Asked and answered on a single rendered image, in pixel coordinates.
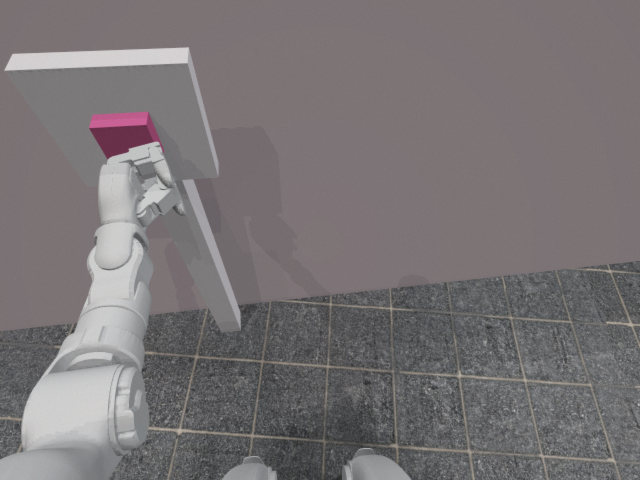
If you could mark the robot shin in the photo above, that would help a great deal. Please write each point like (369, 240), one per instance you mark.
(363, 451)
(252, 459)

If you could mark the panel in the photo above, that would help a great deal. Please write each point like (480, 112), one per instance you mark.
(64, 90)

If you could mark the robot left forearm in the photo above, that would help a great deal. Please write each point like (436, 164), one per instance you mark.
(113, 321)

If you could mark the left robot hand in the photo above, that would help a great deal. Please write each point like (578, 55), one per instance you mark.
(120, 191)

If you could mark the robot left shin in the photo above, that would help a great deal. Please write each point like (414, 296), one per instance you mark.
(252, 459)

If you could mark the robot right shin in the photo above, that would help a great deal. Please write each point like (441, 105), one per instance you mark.
(363, 451)

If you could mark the robot left upper arm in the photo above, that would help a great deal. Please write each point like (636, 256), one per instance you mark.
(80, 423)

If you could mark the button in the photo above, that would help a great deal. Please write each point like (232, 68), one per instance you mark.
(117, 133)

